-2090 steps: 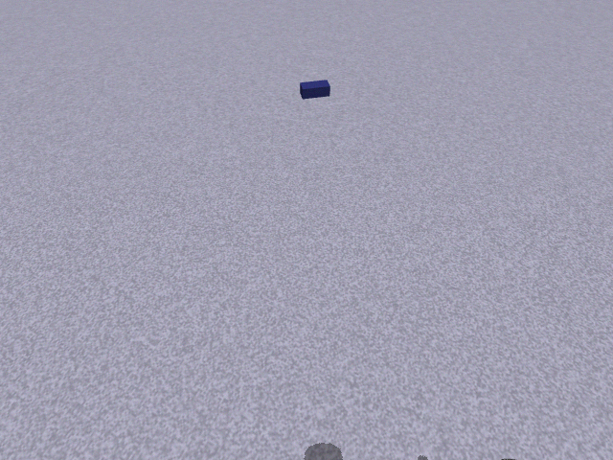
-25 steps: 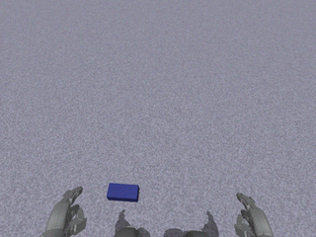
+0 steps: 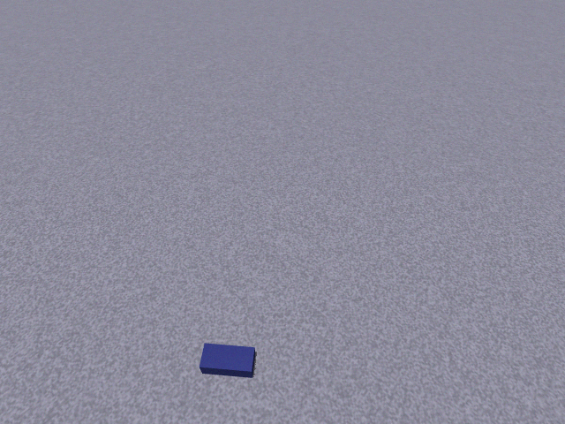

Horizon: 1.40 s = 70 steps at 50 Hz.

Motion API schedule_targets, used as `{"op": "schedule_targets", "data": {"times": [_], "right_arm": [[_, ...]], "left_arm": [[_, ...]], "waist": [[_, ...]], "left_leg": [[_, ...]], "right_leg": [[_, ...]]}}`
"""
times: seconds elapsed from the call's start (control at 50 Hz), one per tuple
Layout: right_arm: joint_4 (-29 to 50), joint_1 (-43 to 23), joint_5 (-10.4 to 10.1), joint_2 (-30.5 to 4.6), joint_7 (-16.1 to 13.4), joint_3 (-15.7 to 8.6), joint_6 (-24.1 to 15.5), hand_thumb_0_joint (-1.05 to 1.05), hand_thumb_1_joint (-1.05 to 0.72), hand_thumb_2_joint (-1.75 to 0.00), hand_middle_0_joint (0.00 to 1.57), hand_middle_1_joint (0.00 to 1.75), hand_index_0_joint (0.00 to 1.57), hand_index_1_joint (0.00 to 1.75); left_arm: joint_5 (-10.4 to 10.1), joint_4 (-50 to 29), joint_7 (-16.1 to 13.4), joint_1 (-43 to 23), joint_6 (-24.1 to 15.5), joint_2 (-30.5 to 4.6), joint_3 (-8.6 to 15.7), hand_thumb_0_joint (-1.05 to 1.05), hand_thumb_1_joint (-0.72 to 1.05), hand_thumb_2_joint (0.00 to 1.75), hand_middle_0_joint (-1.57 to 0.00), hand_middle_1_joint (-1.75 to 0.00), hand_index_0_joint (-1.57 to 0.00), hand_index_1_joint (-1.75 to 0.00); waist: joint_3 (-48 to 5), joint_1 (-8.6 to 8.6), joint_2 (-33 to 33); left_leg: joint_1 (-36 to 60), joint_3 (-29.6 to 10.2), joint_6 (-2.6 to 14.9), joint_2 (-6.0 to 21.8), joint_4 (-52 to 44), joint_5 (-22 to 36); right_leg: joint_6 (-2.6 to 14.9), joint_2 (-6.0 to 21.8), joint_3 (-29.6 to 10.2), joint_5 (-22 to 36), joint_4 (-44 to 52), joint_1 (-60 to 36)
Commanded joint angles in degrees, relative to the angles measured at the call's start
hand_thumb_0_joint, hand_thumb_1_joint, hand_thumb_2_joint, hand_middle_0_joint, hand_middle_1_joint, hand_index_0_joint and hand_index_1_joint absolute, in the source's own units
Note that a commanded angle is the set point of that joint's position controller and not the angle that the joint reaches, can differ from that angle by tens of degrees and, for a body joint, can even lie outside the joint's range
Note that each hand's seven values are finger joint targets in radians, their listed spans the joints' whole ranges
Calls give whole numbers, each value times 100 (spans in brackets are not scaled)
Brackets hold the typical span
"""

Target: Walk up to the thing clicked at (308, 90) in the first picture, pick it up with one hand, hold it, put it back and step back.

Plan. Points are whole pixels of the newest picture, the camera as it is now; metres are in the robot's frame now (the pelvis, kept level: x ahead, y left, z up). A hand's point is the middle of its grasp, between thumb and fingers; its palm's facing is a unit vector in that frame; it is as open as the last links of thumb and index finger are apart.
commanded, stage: stand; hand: left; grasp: from above
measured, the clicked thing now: (228, 360) +0.44 +0.18 -0.74
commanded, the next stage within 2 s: step back in 1.94 s
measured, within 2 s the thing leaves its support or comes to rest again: neither
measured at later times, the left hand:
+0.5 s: hand out of the picture +0.03 +0.22 -0.16, palm faces +0.03 -0.94 -0.33, open 7.4 cm
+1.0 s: hand out of the picture +0.06 +0.19 -0.16, palm faces +0.01 -0.97 -0.26, open 7.4 cm
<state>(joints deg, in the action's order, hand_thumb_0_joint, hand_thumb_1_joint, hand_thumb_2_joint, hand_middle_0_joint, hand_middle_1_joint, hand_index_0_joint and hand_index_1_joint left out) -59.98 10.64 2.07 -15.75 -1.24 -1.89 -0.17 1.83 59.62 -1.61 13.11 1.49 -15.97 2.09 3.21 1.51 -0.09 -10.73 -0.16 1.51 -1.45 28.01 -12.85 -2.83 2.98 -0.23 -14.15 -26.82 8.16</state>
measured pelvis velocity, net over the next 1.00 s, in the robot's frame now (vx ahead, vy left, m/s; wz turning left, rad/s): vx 0.02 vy -0.02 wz -0.02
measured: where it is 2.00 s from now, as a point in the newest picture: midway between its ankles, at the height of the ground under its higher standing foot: outside the picture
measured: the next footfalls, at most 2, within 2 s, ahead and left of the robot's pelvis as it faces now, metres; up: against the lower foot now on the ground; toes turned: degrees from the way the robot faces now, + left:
none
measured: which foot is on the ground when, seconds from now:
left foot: down 0.00-1.00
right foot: down 0.00-1.00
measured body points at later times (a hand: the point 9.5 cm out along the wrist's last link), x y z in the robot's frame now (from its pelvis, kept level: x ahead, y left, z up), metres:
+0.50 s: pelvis +0.00 -0.02 +0.01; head -0.01 -0.02 +0.46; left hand +0.03 +0.27 -0.13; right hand +0.05 -0.30 -0.14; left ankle +0.03 +0.10 -0.74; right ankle +0.01 -0.15 -0.74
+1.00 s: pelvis +0.02 -0.02 +0.01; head +0.02 -0.02 +0.46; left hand +0.06 +0.24 -0.14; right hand +0.05 -0.27 -0.15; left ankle +0.03 +0.10 -0.74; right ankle +0.01 -0.15 -0.74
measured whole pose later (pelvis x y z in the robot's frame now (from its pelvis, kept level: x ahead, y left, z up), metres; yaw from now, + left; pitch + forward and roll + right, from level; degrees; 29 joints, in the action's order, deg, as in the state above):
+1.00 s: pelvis +0.02 -0.02 +0.01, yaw -1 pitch -4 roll +0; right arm -67.1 9.6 0.9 -13.6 -1.4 0.2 -0.2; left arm 0.9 67.1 -1.2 9.3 0.8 -12.6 1.1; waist 3.0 0.3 0.6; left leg -6.1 0.2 0.0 0.0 19.7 -10.0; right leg -1.5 1.6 -0.6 -11.7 -19.8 4.5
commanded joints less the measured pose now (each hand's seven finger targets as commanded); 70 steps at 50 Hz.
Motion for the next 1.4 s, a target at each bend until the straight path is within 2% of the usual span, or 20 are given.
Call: {"op": "schedule_targets", "data": {"times": [0.0, 0.04, 0.1, 0.2, 0.24, 0.36, 0.4, 0.54, 0.6, 0.66, 0.68, 0.72, 0.84, 0.94, 1.02, 1.08, 1.12, 1.18, 1.36, 1.38], "right_arm": [[288, -318, -27, -1173, -70, -270, -116, 0, -90, -90, 20, 30, 20, 30], [209, -297, -48, -1163, -65, -263, -136, 0, -90, -90, 20, 30, 20, 30], [142, -369, -44, -1212, -60, -266, -122, 0, -90, -90, 20, 30, 20, 30], [34, -309, -52, -1162, -34, -237, -95, 0, -90, -90, 20, 30, 20, 30], [30, -391, -71, -1132, -21, -226, -98, 0, -90, -90, 20, 30, 20, 30], [-56, -400, -75, -1184, 1, -186, -67, 0, -90, -90, 20, 30, 20, 30], [-76, -344, -85, -1119, 9, -151, -70, 0, -90, -90, 20, 30, 20, 30], [-180, -350, -100, -1028, 3, -71, -75, 0, -90, -90, 20, 30, 20, 30], [-236, -281, -86, -1041, -9, -47, -73, 0, -90, -90, 20, 30, 20, 30], [-317, -205, -117, -826, -10, 23, -52, 0, -90, -90, 20, 30, 20, 30], [-305, -240, -112, -950, -13, -3, -61, 0, -90, -90, 20, 30, 20, 30], [-298, -276, -122, -910, -18, 0, -82, 0, -90, -90, 20, 30, 20, 30], [-402, -155, -115, -776, -53, 47, -79, 0, -90, -90, 20, 30, 20, 30], [-470, -117, -110, -666, -70, 44, -84, 0, -90, -90, 20, 30, 20, 30], [-547, 4, -117, -551, -77, 56, -75, 0, -90, -90, 20, 30, 20, 30], [-573, 51, -111, -415, -80, 65, -69, 0, -90, -90, 20, 30, 20, 30], [-523, -11, -109, -560, -81, 16, -78, 0, -90, -90, 20, 30, 20, 30], [-547, 14, -109, -421, -79, 24, -60, 0, -90, -90, 20, 30, 20, 30], [-507, 132, -96, -410, -89, -4, -74, 0, -90, -90, 20, 30, 20, 30], [-457, 62, -101, -565, -88, -46, -83, 0, -90, -90, 20, 30, 20, 30]], "left_arm": [[16, -150, -69, -203, -193, -988, 211, 0, 90, 90, -20, -30, -20, -30], [17, -54, -61, -181, -207, -990, 197, 0, 90, 90, -20, -30, -20, -30], [17, 59, -55, -183, -196, -984, 178, 0, 90, 90, -20, -30, -20, -30], [5, 202, -51, -201, -215, -1042, 172, 0, 90, 90, -20, -30, -20, -30], [5, 220, -54, -210, -236, -1081, 173, 0, 90, 90, -20, -30, -20, -30], [-18, 276, -41, -278, -237, -1121, 163, 0, 90, 90, -20, -30, -20, -30], [-22, 280, -39, -322, -243, -1149, 160, 0, 90, 90, -20, -30, -20, -30], [-61, 351, -37, -362, -249, -996, 124, 0, 90, 90, -20, -30, -20, -30], [-76, 352, -25, -406, -239, -1037, 138, 0, 90, 90, -20, -30, -20, -30], [-89, 436, -19, -347, -201, -851, 94, 0, 90, 90, -20, -30, -20, -30], [-82, 427, -17, -328, -206, -887, 101, 0, 90, 90, -20, -30, -20, -30], [-81, 435, -24, -338, -217, -830, 97, 0, 90, 90, -20, -30, -20, -30], [-82, 465, -18, -374, -174, -691, 86, 0, 90, 90, -20, -30, -20, -30], [-84, 543, -28, -289, -153, -526, 51, 0, 90, 90, -20, -30, -20, -30], [-92, 594, -27, -230, -141, -431, 45, 0, 90, 90, -20, -30, -20, -30], [-90, 629, -44, -173, -144, -312, 24, 0, 90, 90, -20, -30, -20, -30], [-74, 614, -50, -127, -162, -390, 39, 0, 90, 90, -20, -30, -20, -30], [-68, 618, -66, -132, -163, -348, 41, 0, 90, 90, -20, -30, -20, -30], [-61, 556, -73, -40, -182, -328, 59, 0, 90, 90, -20, -30, -20, -30], [-52, 542, -70, 13, -188, -388, 69, 0, 90, 90, -20, -30, -20, -30]], "waist": [[-10, -59, 204], [-20, -61, 183], [105, -49, 228], [168, -93, 23], [81, -78, -67], [175, -89, -35], [129, -124, -125], [-41, -126, -80], [49, -131, -26], [28, -128, 26], [47, -117, 34], [-167, -116, 10], [-83, -130, 56], [-110, -123, -68], [15, -129, -25], [-142, -131, -84], [-71, -131, -52], [-34, -146, -88], [-74, -152, 13], [4, -130, 21]], "left_leg": [[-55, -914, 60, 674, -1241, -584], [89, -892, 45, 672, -1255, -362], [57, -926, 32, 702, -1369, -637], [36, -833, 31, 667, -1307, -642], [173, -766, 21, 641, -1231, -350], [82, -736, 18, 635, -1214, -458], [176, -685, 12, 616, -1149, -254], [414, -605, 28, 656, -1068, 356], [291, -580, 5, 658, -1126, 245], [251, -551, 0, 649, -1175, 306], [276, -564, -12, 650, -1181, 335], [468, -537, -3, 687, -1116, 850], [354, -483, -23, 665, -1172, 755], [532, -462, -29, 687, -1128, 1088], [433, -455, -45, 664, -1205, 888], [530, -401, -15, 674, -1094, 1187], [561, -424, -5, 681, -1064, 1152], [485, -423, -13, 655, -1089, 931], [405, -400, -9, 665, -1051, 1130], [464, -416, 15, 693, -1030, 1041]], "right_leg": [[291, 199, -232, 153, 597, 26], [295, 239, -257, 258, 670, 39], [278, 221, -235, 142, 725, 110], [285, 264, -312, -63, 925, 117], [307, 313, -368, -16, 989, 123], [300, 299, -398, -212, 1110, 162], [312, 336, -448, -279, 1168, 191], [336, 354, -454, 341, 1169, 29], [334, 345, -468, 306, 1172, -16], [353, 309, -424, 410, 1145, -112], [340, 307, -435, 430, 1161, -85], [344, 333, -405, 849, 1095, -207], [328, 294, -376, 851, 1086, -217], [320, 264, -340, 914, 1063, -109], [327, 251, -340, 831, 1043, -108], [321, 260, -325, 989, 1017, -172], [306, 267, -340, 987, 1067, -86], [302, 257, -338, 862, 1083, -45], [303, 263, -322, 999, 1000, -180], [298, 274, -338, 922, 1006, -85]]}}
